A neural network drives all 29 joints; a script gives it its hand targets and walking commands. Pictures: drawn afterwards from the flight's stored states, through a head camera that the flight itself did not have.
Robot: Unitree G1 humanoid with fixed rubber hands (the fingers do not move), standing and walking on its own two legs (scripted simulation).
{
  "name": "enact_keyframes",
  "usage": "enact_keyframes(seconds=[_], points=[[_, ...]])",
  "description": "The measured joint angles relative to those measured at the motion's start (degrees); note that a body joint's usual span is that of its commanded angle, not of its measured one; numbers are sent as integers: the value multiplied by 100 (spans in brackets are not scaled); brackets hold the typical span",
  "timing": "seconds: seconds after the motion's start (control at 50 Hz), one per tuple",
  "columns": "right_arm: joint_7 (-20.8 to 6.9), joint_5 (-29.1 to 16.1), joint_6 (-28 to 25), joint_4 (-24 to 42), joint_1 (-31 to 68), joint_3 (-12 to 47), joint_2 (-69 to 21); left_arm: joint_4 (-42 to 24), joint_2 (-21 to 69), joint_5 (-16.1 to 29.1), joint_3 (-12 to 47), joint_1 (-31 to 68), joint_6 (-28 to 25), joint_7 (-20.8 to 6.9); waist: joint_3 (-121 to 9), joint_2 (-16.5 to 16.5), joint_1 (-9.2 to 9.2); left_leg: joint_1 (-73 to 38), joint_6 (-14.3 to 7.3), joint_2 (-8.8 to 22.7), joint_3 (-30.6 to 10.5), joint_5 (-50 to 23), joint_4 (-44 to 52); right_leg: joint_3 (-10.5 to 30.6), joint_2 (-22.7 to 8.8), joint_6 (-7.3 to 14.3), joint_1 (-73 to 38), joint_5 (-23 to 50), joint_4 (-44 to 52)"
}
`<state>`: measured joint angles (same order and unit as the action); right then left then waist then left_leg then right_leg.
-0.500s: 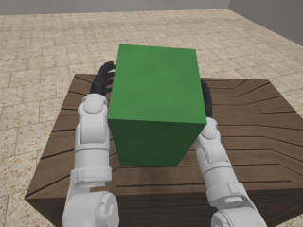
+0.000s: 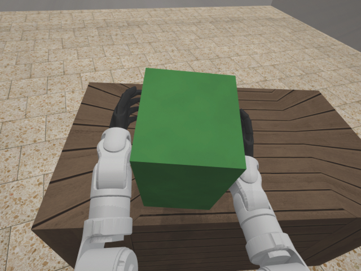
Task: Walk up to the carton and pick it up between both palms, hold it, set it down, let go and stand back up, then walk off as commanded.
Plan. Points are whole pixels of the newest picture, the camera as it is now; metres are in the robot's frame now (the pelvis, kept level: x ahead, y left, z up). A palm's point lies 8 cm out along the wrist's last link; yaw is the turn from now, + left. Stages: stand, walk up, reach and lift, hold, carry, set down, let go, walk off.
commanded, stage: set down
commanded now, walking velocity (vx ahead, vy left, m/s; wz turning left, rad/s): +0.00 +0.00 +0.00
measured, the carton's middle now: (182, 150) +0.35 -0.01 +0.11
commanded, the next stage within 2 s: none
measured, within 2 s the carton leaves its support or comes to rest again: neither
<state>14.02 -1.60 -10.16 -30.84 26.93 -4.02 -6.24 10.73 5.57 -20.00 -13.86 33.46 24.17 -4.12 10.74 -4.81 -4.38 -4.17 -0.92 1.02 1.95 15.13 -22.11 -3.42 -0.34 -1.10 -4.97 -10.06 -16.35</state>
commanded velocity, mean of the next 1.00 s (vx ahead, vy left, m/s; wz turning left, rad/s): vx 0.00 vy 0.00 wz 0.00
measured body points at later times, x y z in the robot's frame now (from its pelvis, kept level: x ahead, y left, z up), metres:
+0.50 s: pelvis +0.01 +0.00 +0.00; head +0.04 +0.04 +0.45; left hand +0.46 +0.09 +0.13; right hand +0.39 -0.16 +0.11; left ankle -0.02 +0.10 -0.75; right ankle +0.00 -0.13 -0.74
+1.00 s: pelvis +0.06 +0.04 +0.01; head +0.11 +0.08 +0.46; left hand +0.49 +0.13 +0.10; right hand +0.41 -0.12 +0.07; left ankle -0.01 +0.10 -0.73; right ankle +0.01 -0.13 -0.73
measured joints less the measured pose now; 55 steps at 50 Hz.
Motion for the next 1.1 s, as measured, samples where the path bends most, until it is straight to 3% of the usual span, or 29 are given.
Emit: enact_keyframes(seconds=[0.2, 0.4, 0.48, 0.68, 0.84, 1.1], points=[[-24, 680, 66, -377, 190, -904, -198, 1703, -2, -209, -302, 1035, -386, -170, 15, -12, -1, 110, -2, 0, 0, -134, 1, 0, -1, 0, 109, 131, 1], [-196, 1074, 295, -528, 703, -1411, -270, 2438, -1, -490, -877, 1619, -703, -243, 14, -12, 0, 224, -2, -2, 0, -78, 62, 0, -1, 0, 252, 46, 1], [-185, 1105, 267, -583, 705, -1418, -283, 2495, -1, -499, -931, 1588, -775, -252, 25, -12, 1, 282, -2, -3, 0, 3, 76, 0, -1, 0, 316, -36, 1], [-100, 1105, -364, -954, 675, -1417, -292, 2498, 0, -470, -933, 1323, -1280, -270, 23, 105, 2, 441, -2, -3, 0, 70, 75, 0, -1, -14, 488, 59, 0], [-1, 1106, -1057, -1394, 290, -1418, -349, 2496, 1, -37, -582, 868, -1456, -133, -239, 329, 2, 607, -2, -2, 1, -235, 73, 0, 0, -12, 632, 653, 82], [156, 1104, -1811, -2220, 246, -1495, -348, 2498, 0, 82, -416, 659, -1498, -78, -454, 330, -19, 1057, 48, -2, 44, -124, 73, 0, 24, 255, 840, 791, 633]])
